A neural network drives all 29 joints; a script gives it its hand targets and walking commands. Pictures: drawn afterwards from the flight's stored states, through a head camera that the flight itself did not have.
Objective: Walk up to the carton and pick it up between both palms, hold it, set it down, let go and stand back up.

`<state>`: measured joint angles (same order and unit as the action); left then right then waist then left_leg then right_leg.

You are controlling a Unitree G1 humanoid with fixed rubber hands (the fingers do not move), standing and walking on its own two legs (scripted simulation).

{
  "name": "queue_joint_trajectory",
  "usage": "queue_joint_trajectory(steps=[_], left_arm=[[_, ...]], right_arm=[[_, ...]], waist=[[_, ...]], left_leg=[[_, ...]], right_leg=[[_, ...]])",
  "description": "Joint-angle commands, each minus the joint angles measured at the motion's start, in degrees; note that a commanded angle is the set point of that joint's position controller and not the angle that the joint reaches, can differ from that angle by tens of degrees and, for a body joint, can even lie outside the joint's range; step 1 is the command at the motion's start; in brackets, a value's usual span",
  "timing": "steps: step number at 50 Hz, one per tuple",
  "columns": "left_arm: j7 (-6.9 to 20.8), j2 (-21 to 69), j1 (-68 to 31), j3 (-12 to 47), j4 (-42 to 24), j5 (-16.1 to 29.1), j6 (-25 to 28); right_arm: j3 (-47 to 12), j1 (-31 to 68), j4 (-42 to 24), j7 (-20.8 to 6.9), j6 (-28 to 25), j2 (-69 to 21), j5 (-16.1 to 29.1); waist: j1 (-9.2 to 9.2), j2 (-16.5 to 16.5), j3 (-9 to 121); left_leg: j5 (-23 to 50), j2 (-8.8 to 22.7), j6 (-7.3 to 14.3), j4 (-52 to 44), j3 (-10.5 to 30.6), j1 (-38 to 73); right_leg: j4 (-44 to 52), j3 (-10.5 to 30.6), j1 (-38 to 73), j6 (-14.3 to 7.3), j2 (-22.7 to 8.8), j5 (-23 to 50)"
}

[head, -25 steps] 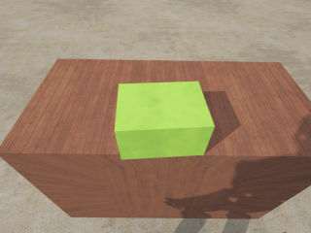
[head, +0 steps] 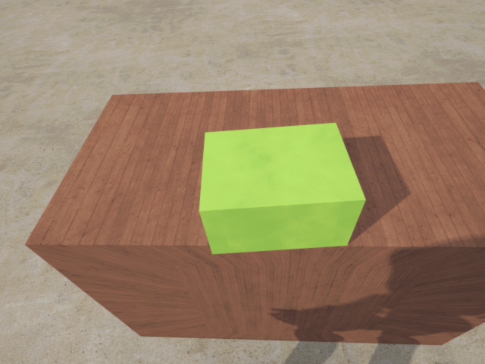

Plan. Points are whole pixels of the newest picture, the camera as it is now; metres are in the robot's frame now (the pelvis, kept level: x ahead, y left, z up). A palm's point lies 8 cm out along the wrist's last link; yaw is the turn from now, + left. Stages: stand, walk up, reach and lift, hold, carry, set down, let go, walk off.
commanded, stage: walk up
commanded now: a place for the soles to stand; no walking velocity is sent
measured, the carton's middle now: (274, 187) +0.45 -0.02 +0.03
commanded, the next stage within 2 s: none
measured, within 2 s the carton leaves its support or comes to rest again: neither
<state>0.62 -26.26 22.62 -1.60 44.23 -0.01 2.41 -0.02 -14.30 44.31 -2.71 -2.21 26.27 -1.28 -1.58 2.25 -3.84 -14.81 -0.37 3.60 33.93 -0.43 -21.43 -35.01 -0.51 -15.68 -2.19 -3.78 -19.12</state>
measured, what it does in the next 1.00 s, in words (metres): steps on the spot: right foot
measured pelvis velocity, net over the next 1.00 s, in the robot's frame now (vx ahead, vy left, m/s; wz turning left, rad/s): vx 0.07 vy -0.03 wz -0.03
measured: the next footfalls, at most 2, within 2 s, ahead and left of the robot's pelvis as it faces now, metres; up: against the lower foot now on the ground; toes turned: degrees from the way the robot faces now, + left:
right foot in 0.48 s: +0.11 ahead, -0.12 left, +0.00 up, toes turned +1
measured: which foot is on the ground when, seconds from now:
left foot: down 0.00-1.00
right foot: down 0.00-0.02, up 0.04-0.46, down 0.48-1.00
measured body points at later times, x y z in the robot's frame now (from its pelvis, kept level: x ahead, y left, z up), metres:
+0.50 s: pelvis +0.05 -0.01 +0.00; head +0.07 +0.00 +0.45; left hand +0.12 +0.32 -0.11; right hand +0.12 -0.34 -0.09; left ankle +0.07 +0.11 -0.73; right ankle +0.09 -0.13 -0.73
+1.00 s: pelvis +0.07 -0.03 +0.00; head +0.10 -0.03 +0.45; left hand +0.19 +0.31 -0.10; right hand +0.16 -0.35 -0.10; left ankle +0.07 +0.10 -0.73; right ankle +0.09 -0.13 -0.73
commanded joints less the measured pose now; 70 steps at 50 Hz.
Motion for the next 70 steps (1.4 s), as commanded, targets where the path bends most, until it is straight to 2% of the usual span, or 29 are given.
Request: queue_joint_trajectory(steps=[1, 2, 5, 7, 8, 9, 10, 11, 14, 18, 19, 21, 22, 23, 24, 25, 26, 27, 30, 33, 36, 38, 39, 41, 45, 48, 54, 65, 70], left_arm=[[-1.1, -10.3, 0.3, -2.1, -3.6, -0.9, -1.6], [-0.9, -12.6, 0.4, -2.9, -3.5, -0.9, -2.0], [-0.1, -9.4, 2.1, -3.0, -0.7, -0.5, -2.4], [-0.5, -9.0, 3.1, -3.0, -0.1, -0.4, -2.8], [-0.1, -8.5, 2.7, -3.2, -0.4, -0.7, -3.1], [-0.1, -8.8, 2.2, -2.8, -1.9, -0.4, -3.2], [-0.3, -9.2, 0.1, -3.0, -1.8, -0.4, -3.3], [-0.1, -7.1, -2.0, -1.9, -1.9, -0.6, -3.4], [-0.5, -7.8, -3.3, -2.1, -1.5, -0.6, -3.2], [-0.4, -8.3, -6.1, -2.3, -1.9, -0.7, -2.0], [-0.4, -7.0, -6.5, -2.5, -2.3, -0.8, -1.3], [-0.2, -6.5, -0.8, -2.8, 1.0, -1.1, -0.4], [-0.7, -9.6, 2.9, -3.8, 2.7, -1.6, 0.2], [-1.0, -13.2, 2.9, -4.2, 2.7, -2.6, 0.7], [-1.2, -13.6, -2.6, -4.0, 1.6, -2.3, 0.6], [-1.3, -11.7, -8.8, -2.9, 0.4, -1.8, 0.3], [-0.9, -12.3, -11.1, -2.7, -0.2, -1.4, -0.3], [-0.7, -12.7, -14.2, -2.5, -0.5, -1.6, -0.6], [-0.3, -10.5, -11.7, -1.5, 0.7, -0.4, -0.5], [0.3, -9.4, -12.0, -1.8, 0.9, -0.4, -1.5], [0.6, -8.9, -13.8, -1.5, 0.5, -0.5, -1.6], [0.8, -9.5, -13.1, -1.8, 2.2, -0.6, -1.6], [0.9, -8.2, -12.4, -1.7, 2.1, -0.7, -1.5], [0.9, -8.3, -13.4, -2.0, 2.4, -0.7, -1.2], [0.6, -9.0, -13.2, -1.6, 2.5, -0.6, 0.2], [0.2, -8.9, -14.9, -1.5, 2.8, -0.2, 0.0], [0.3, -8.6, -15.3, -1.1, 3.7, -0.3, -0.5], [0.4, -9.7, -17.2, -1.6, 5.1, -1.1, -0.5], [0.8, -8.6, -15.9, -0.8, 5.8, -1.1, -0.6]], right_arm=[[8.2, -9.3, -0.9, 2.9, -2.0, 17.4, 0.1], [8.3, -6.9, -1.3, 2.7, -2.1, 17.8, 0.7], [7.4, -3.2, -1.4, 3.2, -2.3, 14.2, 0.7], [5.9, -3.6, -1.5, 3.3, -2.7, 12.2, 1.6], [6.0, -6.2, -1.6, 3.4, -3.0, 10.7, 1.4], [6.3, -7.6, -1.4, 3.3, -2.7, 12.8, 1.7], [6.0, -6.8, -1.9, 3.5, -2.2, 12.0, 1.4], [5.6, -7.6, -1.9, 4.0, -2.2, 10.8, 1.6], [5.5, -7.2, -1.1, 4.0, -1.7, 11.5, 1.3], [5.5, -6.8, -3.1, 3.8, -1.0, 11.7, 1.0], [5.6, -6.2, -2.6, 3.6, -0.7, 11.9, 0.7], [5.0, -3.1, -3.9, 3.3, -0.1, 11.1, 1.2], [3.8, -1.4, -3.7, 3.3, 0.1, 8.7, 1.4], [2.5, -2.1, -4.7, 3.3, 0.0, 5.7, 1.8], [1.9, -2.1, -3.1, 3.7, 0.2, 4.5, 2.2], [2.5, -4.3, -0.8, 3.4, 0.4, 5.8, 1.7], [3.3, -4.4, 0.6, 3.6, 0.7, 8.5, 1.6], [3.4, -7.3, 1.0, 3.3, 0.4, 8.2, 2.3], [3.8, -6.0, 1.8, 2.6, -0.2, 8.3, 1.1], [3.6, -4.8, 2.4, 3.0, -0.8, 8.4, -0.3], [3.7, -2.7, 1.8, 3.2, -1.4, 12.3, -0.6], [3.6, -2.1, 1.3, 3.2, -1.5, 11.6, -0.1], [3.1, 0.1, 1.3, 3.0, -1.7, 10.6, -0.5], [3.1, 0.9, 1.7, 2.9, -2.0, 10.5, 0.2], [2.7, 1.7, 0.6, 3.1, -2.2, 8.5, 0.5], [3.6, -1.3, 1.5, 3.5, -2.0, 9.8, 0.9], [3.3, 2.5, 1.5, 3.3, -1.7, 9.0, 0.5], [3.0, 5.9, 2.2, 3.3, -1.5, 8.7, 0.2], [3.4, 5.9, 2.3, 3.0, -1.4, 9.5, 0.2]], waist=[[3.81, 1.2, 4.3], [3.12, -0.1, 2.8], [0.42, 4.1, -5.7], [-0.31, 4.4, -4.5], [0.41, 5.4, -1.4], [1.47, 9.1, 3.2], [2.40, 7.2, 4.0], [2.79, 8.8, 0.3], [3.12, 10.6, 0.0], [4.18, 7.1, 3.8], [3.35, 11.3, 2.2], [-0.13, 5.5, 4.1], [-2.38, 0.4, 5.2], [-1.29, -9.4, 6.1], [1.48, -9.7, 4.7], [3.30, -9.8, 2.8], [2.66, -11.1, 0.7], [4.50, -14.2, -0.2], [2.48, -13.4, 0.4], [1.98, -7.1, 4.6], [1.00, -1.6, 1.1], [0.62, -2.3, -0.8], [0.27, 1.6, -0.6], [-0.11, 2.4, 0.2], [0.92, 0.2, 10.0], [2.49, -2.6, 12.1], [1.35, -2.2, 9.9], [1.82, -2.2, 7.7], [1.42, -2.3, 8.6]], left_leg=[[-13.5, 22.3, -0.5, -21.7, 37.6, 17.2], [-21.4, 21.5, 1.3, -22.4, 37.0, 15.1], [-15.8, 14.6, -0.9, -22.9, 23.3, 8.0], [4.9, 12.7, -0.7, -18.5, 16.6, 9.3], [13.4, 12.0, -1.4, -18.0, 16.0, 13.4], [17.9, 12.4, 1.5, -14.8, 14.3, 16.7], [12.1, 10.7, 1.0, -14.1, 13.5, 16.2], [19.2, 11.5, 1.0, -14.8, 12.9, 15.1], [25.9, 11.8, 5.1, -10.9, 10.8, 17.6], [25.5, 15.0, 9.4, -6.7, 14.1, 20.8], [29.8, 13.5, 8.9, -4.0, 11.1, 18.8], [22.1, 10.2, 5.3, 1.3, 7.9, 12.3], [15.6, 8.4, 2.4, 5.2, 5.9, 5.5], [2.1, 3.3, -0.8, 12.2, 2.0, -3.0], [-10.6, 0.4, -3.0, 10.1, 0.1, -5.2], [-16.4, 1.2, -2.9, 12.2, 0.6, -3.2], [-15.5, 2.3, -2.1, 11.8, 1.4, 2.1], [-13.1, 1.8, -2.1, 8.6, 0.1, 6.5], [-6.3, 1.4, -2.1, -1.7, -0.3, 6.3], [-4.0, 2.0, -0.6, -4.3, 1.9, 7.4], [-14.9, 8.1, 0.8, -12.4, 14.2, 1.9], [-24.9, 9.9, 2.1, -16.7, 16.8, -3.7], [-23.3, 10.0, 1.9, -18.3, 15.3, -2.1], [-15.4, 10.1, 1.8, -16.9, 15.4, -1.1], [10.4, 5.7, -0.5, -4.8, 5.7, 8.6], [19.1, 7.2, -0.6, -3.4, 6.5, 12.8], [8.9, 7.5, 0.2, -7.5, 7.1, 9.2], [9.2, 6.8, -1.2, -8.2, 5.6, 10.3], [1.9, 6.9, 0.0, -9.2, 6.3, 9.4]], right_leg=[[-23.2, 5.9, -20.2, -0.6, 4.8, -11.0], [-24.0, 8.4, -19.5, -0.2, 3.1, -8.9], [-23.5, 7.5, -18.5, 0.5, 1.0, -1.5], [-22.8, 6.8, -14.3, 0.9, 2.9, 0.0], [-22.5, 6.6, -13.5, 1.1, 3.3, 1.3], [-21.5, 5.2, -12.3, 1.6, 3.0, 0.4], [-19.6, 5.2, -11.3, 2.3, 3.9, -0.5], [-18.7, 4.9, -15.2, 1.5, 3.3, 1.4], [-13.0, 3.4, -15.0, 2.3, 3.0, -2.7], [-3.3, 1.8, -10.3, 1.9, 1.7, -8.6], [1.1, 0.9, -8.6, 0.9, 2.2, -6.6], [16.0, -1.3, 2.9, 0.1, 4.0, 6.1], [16.0, 3.5, 10.4, -0.7, 1.4, 14.5], [15.8, 14.6, 12.3, -2.8, -7.2, 19.4], [18.1, 22.9, 8.7, -6.9, -12.3, 12.8], [18.5, 21.2, 3.5, -8.4, -13.3, 5.5], [18.8, 18.8, -6.6, -11.1, -13.5, -3.6], [18.4, 15.5, -9.6, -10.4, -10.6, -10.6], [14.8, 10.5, -4.2, -6.5, -5.0, -10.4], [11.7, 9.4, -3.2, -5.0, -3.0, -14.4], [5.9, 7.8, -3.8, -2.2, 0.7, -7.7], [5.0, 6.3, 0.2, -2.2, 1.9, -6.7], [4.1, 4.0, -1.1, -1.9, 2.7, -4.9], [5.0, 4.4, 1.3, -1.5, 1.6, -0.8], [6.3, 7.9, 5.2, -2.8, -2.5, 16.5], [3.8, 6.5, 5.0, -3.1, -2.7, 24.2], [4.5, 6.2, 4.4, -2.8, -2.1, 14.6], [7.7, 7.0, 3.5, -2.1, -2.6, 14.9], [9.4, 7.4, 2.7, -1.7, -2.0, 9.6]])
